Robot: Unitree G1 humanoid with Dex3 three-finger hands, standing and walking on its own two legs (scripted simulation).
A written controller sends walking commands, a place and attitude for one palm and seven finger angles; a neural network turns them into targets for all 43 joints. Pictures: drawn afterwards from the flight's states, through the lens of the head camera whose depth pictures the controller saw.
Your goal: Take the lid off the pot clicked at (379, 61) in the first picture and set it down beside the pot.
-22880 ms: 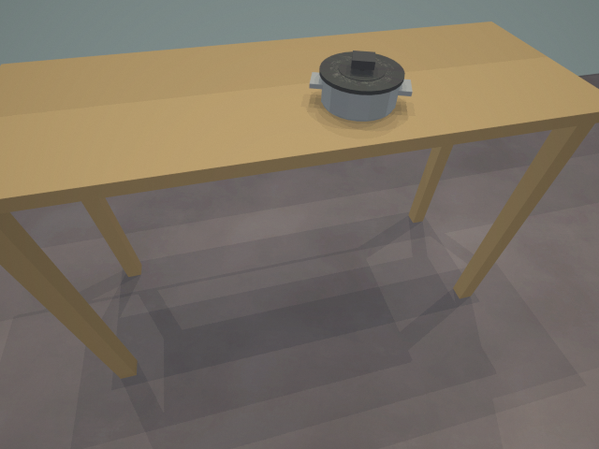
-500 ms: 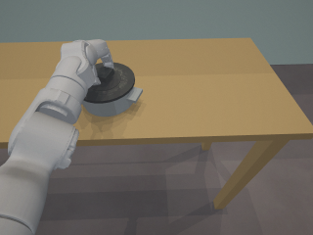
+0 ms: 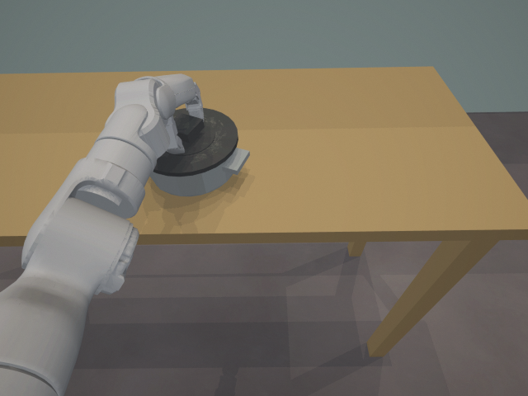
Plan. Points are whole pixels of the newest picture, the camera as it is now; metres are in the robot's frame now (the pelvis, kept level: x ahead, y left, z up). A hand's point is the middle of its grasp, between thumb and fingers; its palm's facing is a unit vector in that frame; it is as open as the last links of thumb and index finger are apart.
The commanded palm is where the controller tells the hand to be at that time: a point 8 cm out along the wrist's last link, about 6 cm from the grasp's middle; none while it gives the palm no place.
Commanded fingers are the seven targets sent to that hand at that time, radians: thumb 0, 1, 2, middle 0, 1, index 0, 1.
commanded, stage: close the fingers and squeeze the knob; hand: left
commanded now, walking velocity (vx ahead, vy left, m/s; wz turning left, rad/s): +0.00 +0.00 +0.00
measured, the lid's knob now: (184, 127) +0.51 +0.11 +0.15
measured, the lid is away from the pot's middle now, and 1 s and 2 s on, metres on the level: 0.01 0.00 0.01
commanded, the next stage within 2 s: lift the lid straight up in 0.94 s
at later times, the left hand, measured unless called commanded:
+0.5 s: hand (171, 127) +0.48 +0.12 +0.17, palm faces -0.40 -0.08 -0.91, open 8.2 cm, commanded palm +0.47 +0.13 +0.22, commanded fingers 0.00 0.41 0.85 -0.74 -1.12 -0.61 -1.05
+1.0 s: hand (170, 129) +0.47 +0.12 +0.17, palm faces -0.41 -0.08 -0.91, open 8.1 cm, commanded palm +0.47 +0.12 +0.22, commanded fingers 0.00 0.70 0.95 -0.95 -1.19 -0.65 -1.08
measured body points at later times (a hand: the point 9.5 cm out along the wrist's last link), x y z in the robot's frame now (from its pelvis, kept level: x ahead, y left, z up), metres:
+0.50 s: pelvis +0.00 +0.00 +0.00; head +0.03 -0.01 +0.45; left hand +0.49 +0.12 +0.23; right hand +0.04 -0.28 -0.13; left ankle +0.00 +0.09 -0.74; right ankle -0.04 -0.13 -0.74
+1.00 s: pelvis +0.00 +0.00 +0.00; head +0.02 -0.01 +0.45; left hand +0.49 +0.13 +0.23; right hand +0.04 -0.27 -0.13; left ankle +0.00 +0.09 -0.74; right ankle -0.04 -0.13 -0.74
